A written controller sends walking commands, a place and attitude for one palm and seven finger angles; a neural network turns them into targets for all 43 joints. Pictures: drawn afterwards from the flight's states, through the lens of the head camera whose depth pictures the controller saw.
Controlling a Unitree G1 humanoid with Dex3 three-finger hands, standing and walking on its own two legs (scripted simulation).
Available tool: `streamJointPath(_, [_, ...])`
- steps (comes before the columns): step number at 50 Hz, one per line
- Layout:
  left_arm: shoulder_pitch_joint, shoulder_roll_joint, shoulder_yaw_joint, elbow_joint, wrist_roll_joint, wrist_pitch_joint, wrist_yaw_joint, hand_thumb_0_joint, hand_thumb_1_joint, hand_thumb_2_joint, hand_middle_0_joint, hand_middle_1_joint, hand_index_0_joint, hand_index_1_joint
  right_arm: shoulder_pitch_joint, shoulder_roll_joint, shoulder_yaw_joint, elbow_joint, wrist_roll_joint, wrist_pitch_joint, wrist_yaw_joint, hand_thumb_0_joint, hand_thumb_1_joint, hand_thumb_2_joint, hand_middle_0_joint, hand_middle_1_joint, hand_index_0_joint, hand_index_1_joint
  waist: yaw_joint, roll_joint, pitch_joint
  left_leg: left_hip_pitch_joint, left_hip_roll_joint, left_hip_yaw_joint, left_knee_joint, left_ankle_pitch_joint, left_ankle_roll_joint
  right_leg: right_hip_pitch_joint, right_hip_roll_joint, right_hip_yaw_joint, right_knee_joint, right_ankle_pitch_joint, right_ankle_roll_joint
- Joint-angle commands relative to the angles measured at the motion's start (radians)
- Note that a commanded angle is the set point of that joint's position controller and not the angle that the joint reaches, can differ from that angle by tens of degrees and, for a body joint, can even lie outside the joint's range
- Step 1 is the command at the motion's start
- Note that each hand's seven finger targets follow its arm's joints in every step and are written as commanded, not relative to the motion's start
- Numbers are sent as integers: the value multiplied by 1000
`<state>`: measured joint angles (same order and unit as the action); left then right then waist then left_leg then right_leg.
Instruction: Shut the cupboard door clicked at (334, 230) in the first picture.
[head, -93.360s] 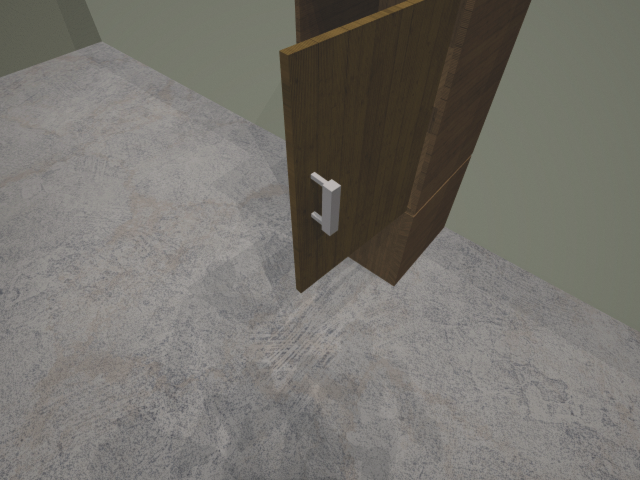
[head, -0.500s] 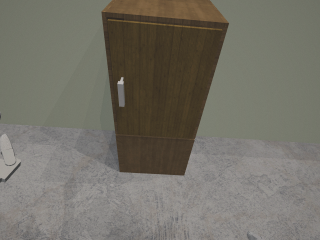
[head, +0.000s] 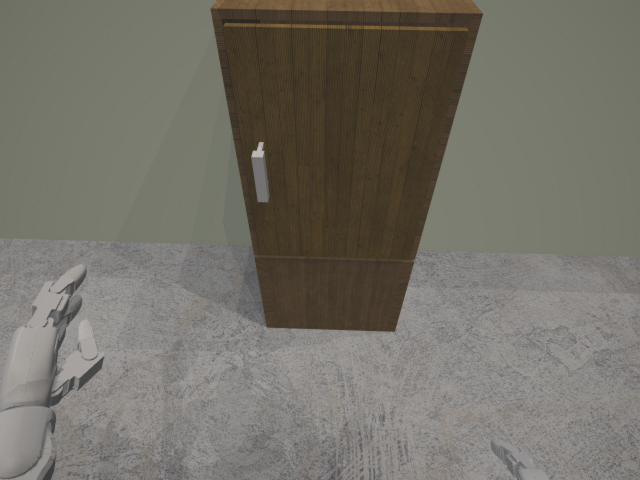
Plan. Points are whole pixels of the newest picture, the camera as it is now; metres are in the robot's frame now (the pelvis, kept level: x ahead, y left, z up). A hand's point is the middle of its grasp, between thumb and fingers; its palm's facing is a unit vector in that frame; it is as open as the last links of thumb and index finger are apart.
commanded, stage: let the arm hang, fingers relaxed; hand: left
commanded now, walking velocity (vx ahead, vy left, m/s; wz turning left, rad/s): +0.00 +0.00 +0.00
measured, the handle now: (262, 171) +0.73 +0.18 -0.03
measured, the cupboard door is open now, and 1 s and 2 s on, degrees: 0 0 0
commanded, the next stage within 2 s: look to check the result in 1.02 s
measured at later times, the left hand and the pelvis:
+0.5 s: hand out of the picture -0.10 +0.19 -0.16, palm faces +0.02 -0.98 -0.21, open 7.3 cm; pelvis -0.01 +0.01 +0.01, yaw +0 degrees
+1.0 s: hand out of the picture -0.01 +0.15 -0.17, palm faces +0.01 -0.99 -0.16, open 7.3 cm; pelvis -0.01 -0.01 +0.01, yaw -1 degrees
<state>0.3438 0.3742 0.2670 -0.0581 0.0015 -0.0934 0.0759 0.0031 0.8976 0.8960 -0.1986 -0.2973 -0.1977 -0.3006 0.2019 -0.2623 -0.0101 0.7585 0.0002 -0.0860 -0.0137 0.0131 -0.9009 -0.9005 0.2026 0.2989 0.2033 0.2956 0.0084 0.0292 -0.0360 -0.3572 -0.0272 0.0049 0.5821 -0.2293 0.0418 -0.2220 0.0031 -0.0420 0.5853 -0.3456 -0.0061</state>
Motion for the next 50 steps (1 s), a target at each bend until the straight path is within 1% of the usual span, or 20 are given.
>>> streamJointPath(1, [20, -11, -168, 399, 27, 100, -77, 0, 900, 900, -200, -300, -200, -300, -49, -167, -31, -54, -18, 16, 0, 0, -900, -900, 200, 300, 200, 300, 13, -137, -49, 4, 168, -201, -105, 347, 52, 46, -58, 58, -45, 144, -23])
streamJointPath(3, [-25, 27, -177, 532, 26, 89, -77, 0, 900, 900, -200, -300, -200, -300, -60, -164, -27, -30, -21, 28, 2, 0, -900, -900, 200, 300, 200, 300, 3, -175, -92, 59, 116, -145, -64, 361, 18, 68, -101, 105, -92, 272, -47])
streamJointPath(4, [-52, 30, -187, 599, 23, 88, -75, 0, 900, 900, -200, -300, -200, -300, -62, -158, -25, -7, -21, 37, 2, 0, -900, -900, 200, 300, 200, 300, -7, -163, -90, 95, 102, -128, -61, 333, 7, 48, -121, 120, -113, 282, -59])
streamJointPath(6, [-83, 13, -207, 716, 18, 94, -68, 0, 900, 900, -200, -300, -200, -300, -55, -127, -12, 37, -24, 56, -1, 0, -900, -900, 200, 300, 200, 300, -18, -55, -73, 138, 99, -127, -102, 295, -2, 35, -116, 122, -142, 232, -55])
streamJointPath(8, [-77, -13, -223, 826, 14, 100, -65, 0, 900, 900, -200, -300, -200, -300, -55, -99, -2, 79, -24, 68, -6, 0, -900, -900, 200, 300, 200, 300, -15, 39, -37, 146, 110, -135, -151, 243, -2, 30, -100, 114, -177, 159, -40])
streamJointPath(11, [-29, -57, -219, 956, 15, 102, -64, 0, 900, 900, -200, -300, -200, -300, -32, -68, -3, 138, -25, 79, -16, 0, -900, -900, 200, 300, 200, 300, -12, 153, 4, 136, 109, -143, -217, 87, -1, 33, -87, 107, -222, 92, -43])
streamJointPath(12, [-12, -52, -219, 986, 17, 103, -63, 0, 900, 900, -200, -300, -200, -300, -24, -74, -5, 150, -22, 83, -18, 0, -900, -900, 200, 300, 200, 300, -8, 161, 14, 139, 111, -149, -227, 56, 1, 37, -81, 102, -232, 84, -44])
streamJointPath(14, [8, -66, -230, 1044, 15, 103, -65, 0, 900, 900, -200, -300, -200, -300, -2, -63, -7, 182, -20, 88, -21, 0, -900, -900, 200, 300, 200, 300, -8, 151, 36, 126, 112, -154, -259, -31, 1, 36, -80, 96, -250, 67, -45])
streamJointPath(16, [23, -70, -236, 1089, 14, 99, -65, 0, 900, 900, -200, -300, -200, -300, 22, -67, -11, 210, -17, 87, -24, 0, -900, -900, 200, 300, 200, 300, -9, 106, 45, 135, 118, -163, -276, -39, 5, 34, -78, 94, -256, 75, -46])
streamJointPath(17, [33, -66, -238, 1106, 14, 98, -65, 0, 900, 900, -200, -300, -200, -300, 34, -74, -14, 220, -13, 87, -25, 0, -900, -900, 200, 300, 200, 300, -10, 50, 58, 150, 123, -163, -275, -29, 7, 22, -77, 90, -264, 72, -44])
streamJointPath(19, [43, -78, -245, 1139, 13, 96, -63, 0, 900, 900, -200, -300, -200, -300, 59, -67, -16, 248, -11, 87, -27, 0, -900, -900, 200, 300, 200, 300, -16, 13, 62, 159, 126, -157, -279, -34, 9, 19, -83, 92, -274, 65, -43])
streamJointPath(23, [77, -89, -248, 1181, 13, 96, -57, 0, 900, 900, -200, -300, -200, -300, 89, -54, -19, 284, -11, 90, -29, 0, -900, -900, 200, 300, 200, 300, -13, -15, 80, 154, 126, -159, -300, -82, 13, 6, -82, 89, -273, 36, -45])
streamJointPath(25, [82, -95, -248, 1193, 13, 98, -54, 0, 900, 900, -200, -300, -200, -300, 103, -52, -21, 298, -12, 92, -30, 0, -900, -900, 200, 300, 200, 300, -13, -35, 113, 143, 126, -161, -311, -109, 12, -14, -76, 92, -269, 15, -45])
streamJointPath(27, [101, -91, -247, 1197, 15, 97, -52, 0, 900, 900, -200, -300, -200, -300, 108, -55, -22, 306, -10, 92, -29, 0, -900, -900, 200, 300, 200, 300, -7, -28, 115, 138, 125, -156, -311, -112, 15, -16, -77, 96, -271, 12, -46])
streamJointPath(31, [99, -102, -244, 1204, 15, 96, -48, 0, 900, 900, -200, -300, -200, -300, 132, -34, -22, 322, -13, 90, -28, 0, -900, -900, 200, 300, 200, 300, -11, -45, 126, 126, 120, -147, -313, -113, 12, -23, -79, 100, -266, -4, -46])
streamJointPath(38, [81, -119, -244, 1197, 12, 91, -42, 0, 900, 900, -200, -300, -200, -300, 148, 10, -12, 336, -15, 87, -27, 0, -900, -900, 200, 300, 200, 300, -13, -36, 145, 140, 105, -110, -270, 3, 6, -34, -90, 110, -279, 31, -49])
streamJointPath(41, [71, -133, -244, 1194, 11, 92, -41, 0, 900, 900, -200, -300, -200, -300, 156, 23, -7, 342, -17, 88, -27, 0, -900, -900, 200, 300, 200, 300, -14, -30, 170, 130, 101, -105, -268, -6, 1, -47, -89, 115, -285, 15, -49])
streamJointPath(43, [66, -127, -242, 1189, 12, 93, -41, 0, 900, 900, -200, -300, -200, -300, 157, 25, -8, 340, -17, 88, -27, 0, -900, -900, 200, 300, 200, 300, -15, -11, 163, 132, 101, -105, -265, -9, -1, -45, -89, 112, -283, 17, -48])
streamJointPath(47, [62, -125, -239, 1181, 11, 90, -40, 0, 900, 900, -200, -300, -200, -300, 164, 23, -7, 336, -16, 87, -27, 0, -900, -900, 200, 300, 200, 300, -14, -20, 159, 134, 97, -96, -245, 23, -3, -37, -89, 118, -288, 26, -53])
streamJointPath(50, [54, -141, -241, 1183, 9, 90, -40, 0, 900, 900, -200, -300, -200, -300, 163, 35, -4, 340, -18, 86, -29, 0, -900, -900, 200, 300, 200, 300, -17, -1, 156, 138, 98, -95, -243, 39, -5, -31, -90, 118, -284, 49, -52])
